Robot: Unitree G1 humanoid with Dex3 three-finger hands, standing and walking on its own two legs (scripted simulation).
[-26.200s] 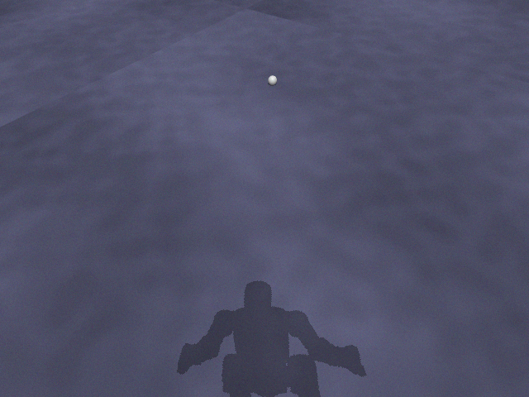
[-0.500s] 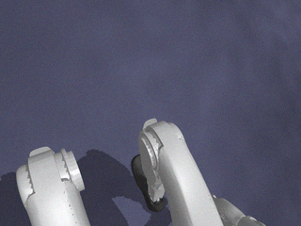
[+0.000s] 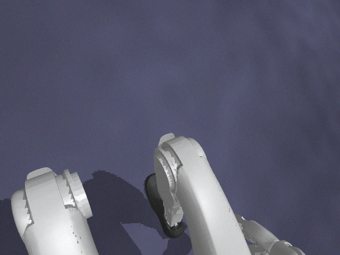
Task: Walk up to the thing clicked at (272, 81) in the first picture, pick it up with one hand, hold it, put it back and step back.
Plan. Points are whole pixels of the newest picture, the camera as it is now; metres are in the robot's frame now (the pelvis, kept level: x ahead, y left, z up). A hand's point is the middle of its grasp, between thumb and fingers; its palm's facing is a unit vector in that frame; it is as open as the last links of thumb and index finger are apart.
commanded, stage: close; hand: left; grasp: from above
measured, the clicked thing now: out of the picture +0.41 +0.35 -0.26
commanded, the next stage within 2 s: settle in 0.98 s
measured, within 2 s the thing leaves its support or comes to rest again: leaves its support in 1.42 s
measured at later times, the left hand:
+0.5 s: hand out of the picture +0.40 +0.34 -0.25, palm faces -0.42 -0.17 -0.89, open 9.8 cm
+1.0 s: hand out of the picture +0.40 +0.35 -0.24, palm faces -0.42 -0.19 -0.89, open 8.6 cm
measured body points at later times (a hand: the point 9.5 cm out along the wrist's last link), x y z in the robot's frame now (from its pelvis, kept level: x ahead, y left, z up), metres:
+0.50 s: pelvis +0.00 +0.00 +0.00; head +0.25 +0.14 +0.34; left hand +0.42 +0.35 -0.20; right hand +0.08 -0.26 -0.06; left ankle +0.06 +0.13 -0.26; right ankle +0.12 -0.13 -0.26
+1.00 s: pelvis +0.00 +0.00 +0.00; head +0.26 +0.14 +0.34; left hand +0.42 +0.35 -0.19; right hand +0.08 -0.26 -0.06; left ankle +0.06 +0.13 -0.26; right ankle +0.12 -0.13 -0.26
